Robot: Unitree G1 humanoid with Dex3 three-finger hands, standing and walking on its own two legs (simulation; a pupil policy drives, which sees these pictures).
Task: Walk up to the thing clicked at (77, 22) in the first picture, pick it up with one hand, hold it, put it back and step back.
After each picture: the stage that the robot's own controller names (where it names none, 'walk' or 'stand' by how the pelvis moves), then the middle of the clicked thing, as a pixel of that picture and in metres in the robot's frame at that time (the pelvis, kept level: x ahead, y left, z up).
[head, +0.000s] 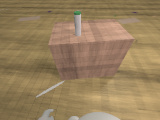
stand; (77, 24) +0.94 +0.23 +0.11
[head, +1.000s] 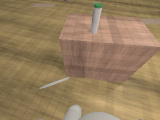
walk; (95, 19) +0.87 +0.09 +0.14
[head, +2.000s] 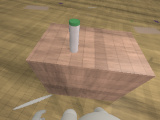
walk; (74, 37) +0.57 +0.20 +0.13
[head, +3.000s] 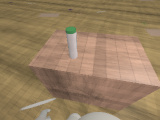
stand; (72, 44) +0.54 +0.21 +0.12
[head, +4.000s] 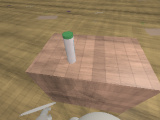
stand; (70, 49) +0.50 +0.21 +0.12
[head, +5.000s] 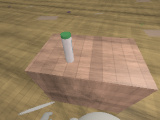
stand; (68, 48) +0.51 +0.23 +0.11
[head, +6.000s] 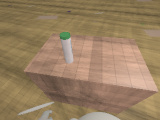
stand; (67, 49) +0.50 +0.23 +0.11
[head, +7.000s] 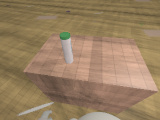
stand; (67, 49) +0.50 +0.23 +0.11
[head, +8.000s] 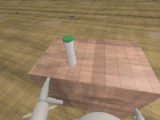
rise first; (70, 52) +0.49 +0.23 +0.11
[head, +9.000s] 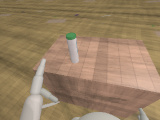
go down; (73, 49) +0.51 +0.22 +0.12
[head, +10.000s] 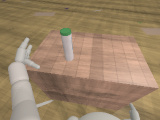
go down; (67, 46) +0.52 +0.21 +0.12
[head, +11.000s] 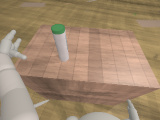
go down; (61, 45) +0.48 +0.21 +0.13
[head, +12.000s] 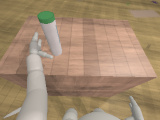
close in; (52, 37) +0.49 +0.23 +0.16
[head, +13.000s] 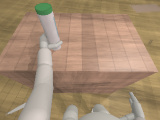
lift; (51, 31) +0.53 +0.22 +0.18
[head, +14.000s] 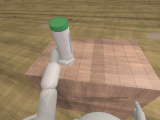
lift; (64, 46) +0.34 +0.16 +0.29
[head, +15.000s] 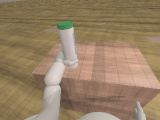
hold; (69, 47) +0.35 +0.16 +0.29
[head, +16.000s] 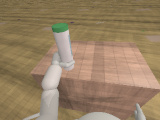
hold; (65, 49) +0.34 +0.18 +0.27
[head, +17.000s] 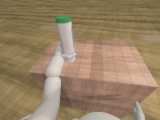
crouch; (67, 42) +0.39 +0.17 +0.29
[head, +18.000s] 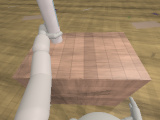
lower; (50, 20) +0.51 +0.22 +0.33
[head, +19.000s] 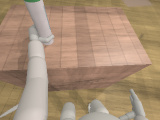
lower; (41, 23) +0.55 +0.23 +0.19
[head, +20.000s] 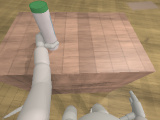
lower; (47, 30) +0.53 +0.22 +0.18
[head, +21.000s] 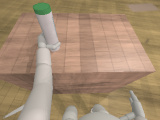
lower; (49, 31) +0.52 +0.22 +0.17
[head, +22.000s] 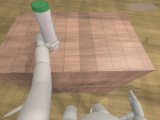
lower; (48, 30) +0.53 +0.22 +0.18
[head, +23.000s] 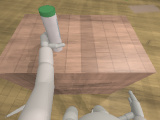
open; (53, 33) +0.52 +0.21 +0.17
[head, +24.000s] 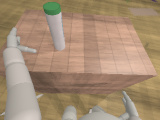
sink last; (56, 31) +0.52 +0.20 +0.17
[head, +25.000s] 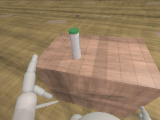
sink last; (75, 45) +0.54 +0.21 +0.15
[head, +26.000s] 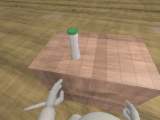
stand; (74, 45) +0.53 +0.20 +0.12
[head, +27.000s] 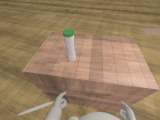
stand; (70, 47) +0.51 +0.21 +0.12
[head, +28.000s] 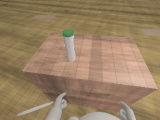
stand; (70, 47) +0.52 +0.21 +0.12
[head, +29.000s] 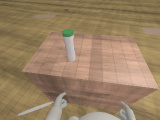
stand; (69, 47) +0.51 +0.21 +0.12
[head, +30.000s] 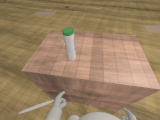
stand; (70, 46) +0.51 +0.21 +0.12
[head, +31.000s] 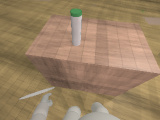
walk; (76, 29) +0.61 +0.16 +0.14
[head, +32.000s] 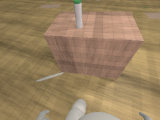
walk; (78, 15) +0.92 +0.25 +0.14
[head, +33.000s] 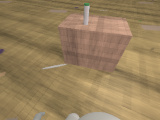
stand; (86, 14) +1.24 +0.18 +0.13
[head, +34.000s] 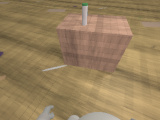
stand; (84, 14) +1.20 +0.19 +0.11
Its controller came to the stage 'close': yes
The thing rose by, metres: 0.21
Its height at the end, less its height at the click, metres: +0.00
